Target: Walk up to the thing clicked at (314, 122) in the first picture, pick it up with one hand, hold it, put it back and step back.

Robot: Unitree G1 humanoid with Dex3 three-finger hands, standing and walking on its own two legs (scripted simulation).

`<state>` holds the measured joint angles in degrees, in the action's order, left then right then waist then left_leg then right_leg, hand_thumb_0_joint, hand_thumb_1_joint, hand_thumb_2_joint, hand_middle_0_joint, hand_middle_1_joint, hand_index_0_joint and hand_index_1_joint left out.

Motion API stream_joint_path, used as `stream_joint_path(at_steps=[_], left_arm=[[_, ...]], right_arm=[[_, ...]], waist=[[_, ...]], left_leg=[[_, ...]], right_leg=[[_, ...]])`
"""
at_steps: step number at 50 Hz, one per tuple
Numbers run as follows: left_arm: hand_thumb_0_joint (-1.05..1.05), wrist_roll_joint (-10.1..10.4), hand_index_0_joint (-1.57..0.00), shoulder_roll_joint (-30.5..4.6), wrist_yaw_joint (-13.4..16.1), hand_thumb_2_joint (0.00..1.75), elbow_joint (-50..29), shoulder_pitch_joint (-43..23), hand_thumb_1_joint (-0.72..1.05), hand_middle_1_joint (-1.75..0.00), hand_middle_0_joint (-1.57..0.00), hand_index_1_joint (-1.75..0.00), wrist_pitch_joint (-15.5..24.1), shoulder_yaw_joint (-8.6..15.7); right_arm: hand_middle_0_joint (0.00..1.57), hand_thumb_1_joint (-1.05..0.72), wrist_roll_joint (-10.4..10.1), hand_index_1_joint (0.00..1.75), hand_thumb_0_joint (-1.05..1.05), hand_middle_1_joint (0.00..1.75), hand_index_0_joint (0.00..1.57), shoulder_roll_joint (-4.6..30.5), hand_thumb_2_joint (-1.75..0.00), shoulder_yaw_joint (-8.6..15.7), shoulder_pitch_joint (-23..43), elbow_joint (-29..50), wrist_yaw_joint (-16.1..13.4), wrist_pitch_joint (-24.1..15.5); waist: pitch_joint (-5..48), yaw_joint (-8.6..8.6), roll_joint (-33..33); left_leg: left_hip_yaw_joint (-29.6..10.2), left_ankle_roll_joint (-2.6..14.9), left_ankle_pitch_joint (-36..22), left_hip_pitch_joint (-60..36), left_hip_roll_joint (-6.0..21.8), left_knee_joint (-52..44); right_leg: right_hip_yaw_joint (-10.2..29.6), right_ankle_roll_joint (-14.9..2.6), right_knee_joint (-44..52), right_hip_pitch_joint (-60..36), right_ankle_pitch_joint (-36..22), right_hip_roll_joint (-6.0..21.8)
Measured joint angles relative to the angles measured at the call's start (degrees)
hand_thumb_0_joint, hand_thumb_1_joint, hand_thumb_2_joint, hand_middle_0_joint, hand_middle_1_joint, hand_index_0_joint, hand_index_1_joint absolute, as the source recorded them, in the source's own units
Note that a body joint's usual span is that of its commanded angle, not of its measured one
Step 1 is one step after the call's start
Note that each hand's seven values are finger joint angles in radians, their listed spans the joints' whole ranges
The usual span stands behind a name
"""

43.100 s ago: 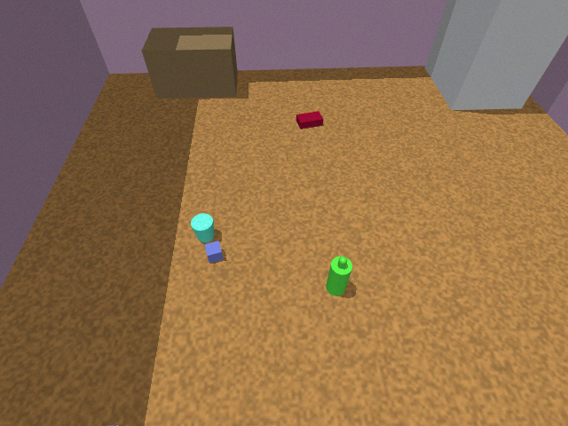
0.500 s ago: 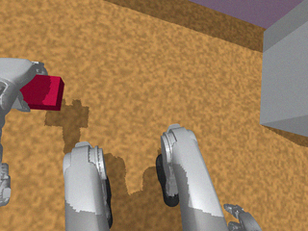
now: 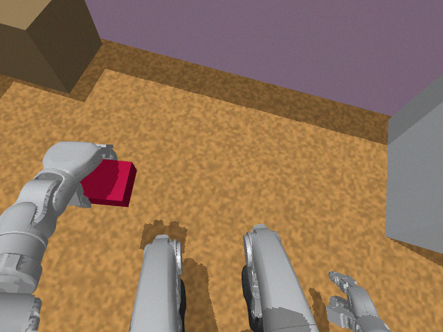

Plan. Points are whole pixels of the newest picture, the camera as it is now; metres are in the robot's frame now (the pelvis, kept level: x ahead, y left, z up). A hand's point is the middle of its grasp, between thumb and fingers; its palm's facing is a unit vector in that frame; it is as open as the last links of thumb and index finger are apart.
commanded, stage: lift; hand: left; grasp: from above
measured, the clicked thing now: (95, 181) +0.41 +0.24 -0.11
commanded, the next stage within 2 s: hold in 0.82 s
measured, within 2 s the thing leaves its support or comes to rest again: neither
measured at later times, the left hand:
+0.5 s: hand (56, 168) +0.36 +0.22 +0.08, palm faces -0.47 +0.01 -0.88, open 11.0 cm
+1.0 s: hand (27, 139) +0.37 +0.22 +0.14, palm faces -0.50 +0.00 -0.87, open 11.0 cm
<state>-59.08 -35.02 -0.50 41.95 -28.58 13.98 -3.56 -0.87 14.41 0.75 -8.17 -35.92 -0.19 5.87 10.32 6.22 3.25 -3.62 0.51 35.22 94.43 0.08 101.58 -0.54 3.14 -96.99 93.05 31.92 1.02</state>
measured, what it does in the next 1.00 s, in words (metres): rises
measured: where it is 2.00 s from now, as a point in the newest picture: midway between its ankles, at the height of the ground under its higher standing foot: (216, 317)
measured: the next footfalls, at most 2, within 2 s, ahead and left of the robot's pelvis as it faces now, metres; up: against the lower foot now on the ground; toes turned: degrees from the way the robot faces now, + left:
none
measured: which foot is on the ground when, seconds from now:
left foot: down 0.00-1.00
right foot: down 0.00-1.00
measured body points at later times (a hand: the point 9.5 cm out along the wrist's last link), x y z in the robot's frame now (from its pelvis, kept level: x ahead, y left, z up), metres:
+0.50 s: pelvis +0.03 -0.01 +0.14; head +0.10 -0.01 +0.59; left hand +0.38 +0.22 +0.13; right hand +0.12 -0.28 +0.02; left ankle +0.08 +0.11 -0.50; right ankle +0.10 -0.15 -0.50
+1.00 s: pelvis +0.06 +0.00 +0.20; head +0.10 +0.00 +0.65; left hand +0.39 +0.22 +0.19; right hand +0.18 -0.26 +0.08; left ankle +0.08 +0.11 -0.50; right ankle +0.10 -0.15 -0.50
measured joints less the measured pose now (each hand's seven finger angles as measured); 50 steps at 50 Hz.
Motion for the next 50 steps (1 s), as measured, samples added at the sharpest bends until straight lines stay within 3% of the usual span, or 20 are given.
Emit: stream_joint_path(at_steps=[5,9,24,31,40,50], left_arm=[[0.00,1.5,-0.62,1.8,-0.7,0.56,-2.8,4.9,-0.09,-0.53,-0.57,-0.52,-0.4,-0.8],[0.00,1.5,-0.62,3.0,-0.1,0.56,-2.7,7.5,-0.09,-0.53,-0.57,-0.52,-0.1,-1.5],[0.00,-1.6,-0.60,6.7,3.9,0.56,2.8,9.2,-0.10,-0.57,-0.56,-0.56,-0.6,-4.2],[0.00,-1.9,-0.59,8.1,4.6,0.57,3.6,9.2,-0.09,-0.59,-0.54,-0.57,-1.9,-5.1],[0.00,-0.7,-0.58,8.4,2.7,0.56,1.8,10.2,-0.08,-0.59,-0.54,-0.58,-3.7,-5.9],[0.00,0.0,-0.59,8.1,-0.2,0.56,-0.9,12.3,-0.08,-0.59,-0.54,-0.57,-2.5,-6.5]], right_arm=[[0.20,-0.90,-0.4,0.30,0.00,0.30,0.21,-0.5,-0.90,0.0,-1.2,-0.7,-1.3,-0.4],[0.20,-0.91,-0.7,0.30,0.00,0.30,0.21,-0.7,-0.90,0.0,-2.3,-1.4,-2.3,-1.2],[0.20,-0.91,-1.0,0.30,0.00,0.30,0.21,0.0,-0.90,1.5,-5.3,-5.1,-3.2,-3.9],[0.20,-0.92,-1.4,0.30,0.00,0.30,0.21,-0.2,-0.90,1.9,-5.8,-5.3,-2.9,-4.4],[0.20,-0.92,-1.6,0.30,0.01,0.30,0.21,-0.8,-0.90,1.9,-5.8,-4.5,-2.9,-4.1],[0.20,-0.91,-1.5,0.30,0.01,0.30,0.21,-0.8,-0.90,1.5,-5.1,-3.5,-3.4,-3.5]], waist=[[-0.1,-0.66,0.1],[-0.4,-1.00,0.0],[-1.9,-2.15,-0.8],[-3.5,-2.81,-1.1],[-4.7,-3.61,-1.3],[-5.1,-4.45,-1.3]], left_leg=[[0.6,-0.34,-1.4,-9.1,0.6,-7.5],[0.9,-0.56,-2.7,-16.2,0.9,-13.3],[1.9,-0.81,-7.1,-36.6,1.6,-31.5],[2.9,-0.60,-8.8,-44.4,1.7,-38.6],[3.8,-0.28,-10.9,-52.3,1.5,-46.2],[4.3,-0.05,-12.1,-57.6,1.3,-51.3]], right_leg=[[0.3,-0.49,6.9,-8.5,-1.5,-0.3],[0.4,-0.85,12.4,-15.3,-2.7,-0.5],[0.8,-1.26,30.4,-35.3,-7.2,-0.9],[1.5,-1.10,37.2,-42.8,-9.0,-0.9],[2.2,-0.88,44.7,-50.5,-11.1,-0.6],[2.5,-0.71,49.8,-55.7,-12.4,-0.3]])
